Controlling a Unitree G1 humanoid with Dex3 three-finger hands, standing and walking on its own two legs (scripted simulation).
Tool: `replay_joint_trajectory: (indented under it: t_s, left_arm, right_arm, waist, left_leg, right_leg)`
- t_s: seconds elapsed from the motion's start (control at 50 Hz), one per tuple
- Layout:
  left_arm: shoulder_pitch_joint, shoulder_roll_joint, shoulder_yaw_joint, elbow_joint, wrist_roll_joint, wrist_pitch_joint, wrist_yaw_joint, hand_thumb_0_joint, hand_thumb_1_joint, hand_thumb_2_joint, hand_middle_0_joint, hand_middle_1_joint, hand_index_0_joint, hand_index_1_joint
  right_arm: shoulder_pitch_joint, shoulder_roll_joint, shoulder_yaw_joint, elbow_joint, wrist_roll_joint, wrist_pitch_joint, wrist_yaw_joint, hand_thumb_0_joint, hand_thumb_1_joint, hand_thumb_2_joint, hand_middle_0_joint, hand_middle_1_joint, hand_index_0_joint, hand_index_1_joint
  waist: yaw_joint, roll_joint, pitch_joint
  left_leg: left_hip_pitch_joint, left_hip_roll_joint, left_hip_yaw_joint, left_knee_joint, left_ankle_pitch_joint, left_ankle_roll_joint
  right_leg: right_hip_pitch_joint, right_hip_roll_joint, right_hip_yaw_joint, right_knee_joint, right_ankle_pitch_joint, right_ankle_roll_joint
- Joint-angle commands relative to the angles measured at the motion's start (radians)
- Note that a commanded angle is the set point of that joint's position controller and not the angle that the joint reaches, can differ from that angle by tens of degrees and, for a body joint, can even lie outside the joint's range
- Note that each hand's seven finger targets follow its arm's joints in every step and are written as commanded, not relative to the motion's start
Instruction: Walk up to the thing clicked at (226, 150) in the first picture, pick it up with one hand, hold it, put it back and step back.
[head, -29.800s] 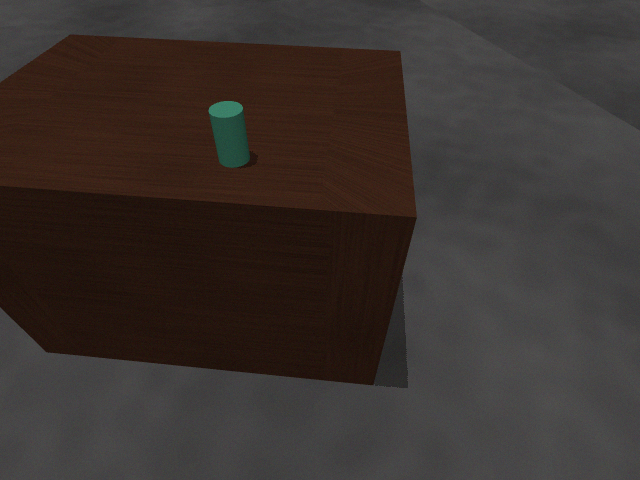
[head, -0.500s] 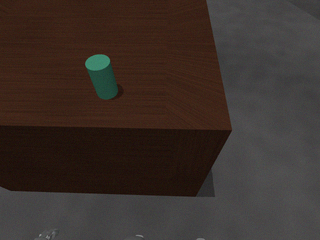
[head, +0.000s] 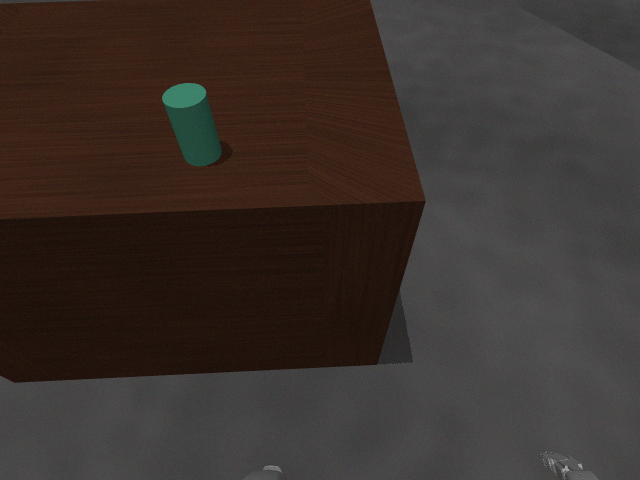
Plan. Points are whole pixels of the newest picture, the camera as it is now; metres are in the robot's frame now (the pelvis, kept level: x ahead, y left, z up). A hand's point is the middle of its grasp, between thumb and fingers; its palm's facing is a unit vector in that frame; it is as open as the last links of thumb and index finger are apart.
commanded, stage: step back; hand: left
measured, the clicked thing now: (194, 126) +0.66 +0.23 +0.05
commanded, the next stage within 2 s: none
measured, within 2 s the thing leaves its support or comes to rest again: neither
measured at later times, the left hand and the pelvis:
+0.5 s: hand out of the picture -0.03 +0.29 -0.14, palm faces +0.02 -0.93 -0.37, open 7.4 cm; pelvis -0.14 +0.02 +0.01, yaw +1 degrees
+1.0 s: hand out of the picture -0.19 +0.28 -0.14, palm faces +0.05 -0.91 -0.41, open 7.4 cm; pelvis -0.31 +0.00 -0.01, yaw +3 degrees
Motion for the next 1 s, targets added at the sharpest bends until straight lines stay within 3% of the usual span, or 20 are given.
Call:
replay_joint_trajectory:
  t_s: [0.0,0.16,0.24,0.26,0.28,0.3,0.36,0.48,0.58,0.6,0.62,0.64,0.66,0.72,0.84,0.9,0.92,0.94,0.96,0.98]
  left_arm:
    - [-0.078,0.28,0.08,-0.133,-0.008,-0.034,0.025,0.0,0.9,0.9,-0.2,-0.3,-0.2,-0.3]
    - [-0.007,0.244,0.071,-0.158,0.011,-0.011,0.039,0.0,0.9,0.9,-0.2,-0.3,-0.2,-0.3]
    - [-0.067,0.242,0.057,-0.186,-0.011,0.012,0.024,0.0,0.9,0.9,-0.2,-0.3,-0.2,-0.3]
    - [-0.038,0.2,0.046,-0.195,-0.015,0.015,0.022,0.0,0.9,0.9,-0.2,-0.3,-0.2,-0.3]
    - [-0.109,0.216,0.061,-0.2,-0.02,0.013,0.035,0.0,0.9,0.9,-0.2,-0.3,-0.2,-0.3]
    - [-0.145,0.232,0.072,-0.185,-0.004,0.015,0.044,0.0,0.9,0.9,-0.2,-0.3,-0.2,-0.3]
    - [-0.034,0.217,0.071,-0.132,-0.027,0.016,0.037,0.0,0.9,0.9,-0.2,-0.3,-0.2,-0.3]
    - [-0.024,0.198,0.065,-0.135,-0.008,0.007,0.018,0.0,0.9,0.9,-0.2,-0.3,-0.2,-0.3]
    - [0.103,0.183,0.063,-0.064,-0.002,-0.006,0.01,0.0,0.9,0.9,-0.2,-0.3,-0.2,-0.3]
    - [0.13,0.202,0.068,-0.053,0.005,-0.01,0.011,0.0,0.9,0.9,-0.2,-0.3,-0.2,-0.3]
    - [0.128,0.257,0.082,-0.06,0.018,-0.015,0.01,0.0,0.9,0.9,-0.2,-0.3,-0.2,-0.3]
    - [0.075,0.359,0.106,-0.082,0.012,-0.012,0.004,0.0,0.9,0.9,-0.2,-0.3,-0.2,-0.3]
    - [0.011,0.398,0.112,-0.114,0.018,-0.016,0.009,0.0,0.9,0.9,-0.2,-0.3,-0.2,-0.3]
    - [-0.151,0.279,0.08,-0.149,0.013,-0.019,0.025,0.0,0.9,0.9,-0.2,-0.3,-0.2,-0.3]
    - [0.01,0.257,0.073,-0.139,0.018,-0.003,0.035,0.0,0.9,0.9,-0.2,-0.3,-0.2,-0.3]
    - [-0.045,0.263,0.064,-0.16,-0.005,0.015,0.03,0.0,0.9,0.9,-0.2,-0.3,-0.2,-0.3]
    - [-0.033,0.241,0.048,-0.165,-0.007,0.02,0.027,0.0,0.9,0.9,-0.2,-0.3,-0.2,-0.3]
    - [-0.018,0.198,0.037,-0.175,-0.011,0.021,0.023,0.0,0.9,0.9,-0.2,-0.3,-0.2,-0.3]
    - [-0.102,0.219,0.05,-0.19,-0.02,0.024,0.033,0.0,0.9,0.9,-0.2,-0.3,-0.2,-0.3]
    - [-0.125,0.232,0.061,-0.176,-0.003,0.029,0.042,0.0,0.9,0.9,-0.2,-0.3,-0.2,-0.3]
  right_arm:
    - [0.066,-0.203,-0.058,-0.047,0.014,-0.012,-0.021,0.0,-0.9,-0.9,0.2,0.3,0.2,0.3]
    - [0.096,-0.174,-0.047,-0.062,-0.01,-0.039,-0.021,0.0,-0.9,-0.9,0.2,0.3,0.2,0.3]
    - [0.206,-0.19,-0.069,-0.013,-0.026,-0.056,-0.014,0.0,-0.9,-0.9,0.2,0.3,0.2,0.3]
    - [0.177,-0.275,-0.092,-0.031,-0.047,-0.06,-0.012,0.0,-0.9,-0.9,0.2,0.3,0.2,0.3]
    - [0.124,-0.378,-0.107,-0.051,-0.036,-0.054,-0.002,0.0,-0.9,-0.9,0.2,0.3,0.2,0.3]
    - [0.122,-0.359,-0.107,-0.05,-0.043,-0.059,-0.005,0.0,-0.9,-0.9,0.2,0.3,0.2,0.3]
    - [0.022,-0.246,-0.069,-0.064,-0.036,-0.065,-0.023,0.0,-0.9,-0.9,0.2,0.3,0.2,0.3]
    - [0.104,-0.24,-0.075,-0.071,-0.033,-0.057,-0.025,0.0,-0.9,-0.9,0.2,0.3,0.2,0.3]
    - [0.047,-0.271,-0.076,-0.097,-0.022,-0.031,-0.015,0.0,-0.9,-0.9,0.2,0.3,0.2,0.3]
    - [0.038,-0.254,-0.07,-0.099,-0.016,-0.026,-0.012,0.0,-0.9,-0.9,0.2,0.3,0.2,0.3]
    - [0.042,-0.214,-0.059,-0.109,-0.012,-0.025,-0.011,0.0,-0.9,-0.9,0.2,0.3,0.2,0.3]
    - [0.009,-0.165,-0.052,-0.124,-0.003,-0.027,-0.019,0.0,-0.9,-0.9,0.2,0.3,0.2,0.3]
    - [0.002,-0.197,-0.068,-0.116,-0.009,-0.023,-0.031,0.0,-0.9,-0.9,0.2,0.3,0.2,0.3]
    - [0.11,-0.206,-0.064,-0.062,0.008,-0.028,-0.027,0.0,-0.9,-0.9,0.2,0.3,0.2,0.3]
    - [0.077,-0.161,-0.044,-0.079,-0.017,-0.049,-0.026,0.0,-0.9,-0.9,0.2,0.3,0.2,0.3]
    - [0.184,-0.16,-0.054,-0.033,-0.023,-0.057,-0.023,0.0,-0.9,-0.9,0.2,0.3,0.2,0.3]
    - [0.182,-0.194,-0.066,-0.027,-0.027,-0.059,-0.025,0.0,-0.9,-0.9,0.2,0.3,0.2,0.3]
    - [0.173,-0.27,-0.085,-0.035,-0.043,-0.061,-0.027,0.0,-0.9,-0.9,0.2,0.3,0.2,0.3]
    - [0.125,-0.385,-0.099,-0.054,-0.032,-0.055,-0.014,0.0,-0.9,-0.9,0.2,0.3,0.2,0.3]
    - [0.112,-0.37,-0.105,-0.055,-0.04,-0.06,-0.017,0.0,-0.9,-0.9,0.2,0.3,0.2,0.3]
  waist:
    - [-0.015,-0.135,-0.134]
    - [0.052,-0.227,-0.234]
    - [-0.018,-0.173,-0.262]
    - [-0.006,0.037,-0.264]
    - [-0.046,0.218,-0.235]
    - [-0.063,0.126,-0.204]
    - [0.032,0.043,-0.167]
    - [-0.027,0.107,-0.207]
    - [0.022,0.153,-0.288]
    - [0.034,0.131,-0.284]
    - [0.027,-0.003,-0.253]
    - [0.052,-0.277,-0.193]
    - [0.058,-0.289,-0.142]
    - [-0.039,-0.158,-0.131]
    - [0.064,-0.233,-0.215]
    - [0.004,-0.226,-0.262]
    - [0.007,-0.179,-0.27]
    - [0.014,-0.002,-0.283]
    - [-0.034,0.183,-0.256]
    - [-0.044,0.13,-0.216]
  left_leg:
    - [-0.038,-0.116,-0.184,0.429,-0.125,-0.008]
    - [-0.032,-0.055,-0.039,-0.019,-0.117,-0.024]
    - [0.199,-0.019,-0.02,-0.399,0.228,0.014]
    - [0.278,0.192,-0.311,-0.428,0.372,0.092]
    - [0.153,0.368,-0.503,-0.488,0.485,0.263]
    - [0.084,0.39,-0.529,-0.478,0.505,0.305]
    - [0.17,0.244,-0.24,-0.376,0.621,0.212]
    - [0.327,0.251,-0.211,-0.328,0.629,0.251]
    - [0.218,0.209,-0.153,-0.254,0.508,0.171]
    - [0.137,0.183,-0.14,-0.236,0.407,0.122]
    - [-0.023,0.1,-0.113,-0.144,0.225,0.067]
    - [-0.114,-0.105,-0.031,0.084,-0.113,0.004]
    - [-0.075,-0.084,-0.113,0.304,-0.216,-0.015]
    - [-0.037,-0.117,-0.142,0.426,-0.073,-0.008]
    - [-0.064,-0.071,-0.013,0.016,-0.128,-0.025]
    - [0.114,-0.059,0.058,-0.356,0.12,-0.003]
    - [0.206,-0.003,-0.04,-0.395,0.254,0.022]
    - [0.291,0.197,-0.302,-0.42,0.406,0.097]
    - [0.143,0.373,-0.478,-0.454,0.553,0.258]
    - [0.062,0.406,-0.514,-0.462,0.531,0.306]
  right_leg:
    - [-0.085,-0.345,0.326,-0.247,0.488,-0.239]
    - [0.201,-0.296,0.197,-0.101,0.609,-0.191]
    - [0.03,-0.225,0.158,0.015,0.387,-0.098]
    - [-0.158,-0.095,0.095,0.172,0.139,-0.033]
    - [-0.196,0.048,0.051,0.378,-0.286,0.005]
    - [-0.189,0.054,0.18,0.538,-0.327,0.004]
    - [-0.272,0.052,0.192,0.653,-0.19,0.0]
    - [-0.216,0.007,0.091,0.338,-0.19,0.055]
    - [0.052,-0.017,-0.03,-0.156,0.046,0.004]
    - [0.106,-0.035,0.004,-0.198,0.103,-0.019]
    - [0.138,-0.146,0.202,-0.227,0.058,-0.061]
    - [-0.004,-0.364,0.458,-0.326,0.068,-0.203]
    - [-0.175,-0.485,0.562,-0.348,0.133,-0.304]
    - [-0.163,-0.308,0.223,-0.218,0.368,-0.204]
    - [0.172,-0.293,0.184,-0.088,0.599,-0.186]
    - [0.132,-0.272,0.166,0.018,0.555,-0.141]
    - [0.024,-0.235,0.154,0.057,0.445,-0.092]
    - [-0.155,-0.129,0.085,0.186,0.193,-0.033]
    - [-0.187,0.011,0.021,0.379,-0.296,0.005]
    - [-0.175,0.014,0.143,0.544,-0.321,0.004]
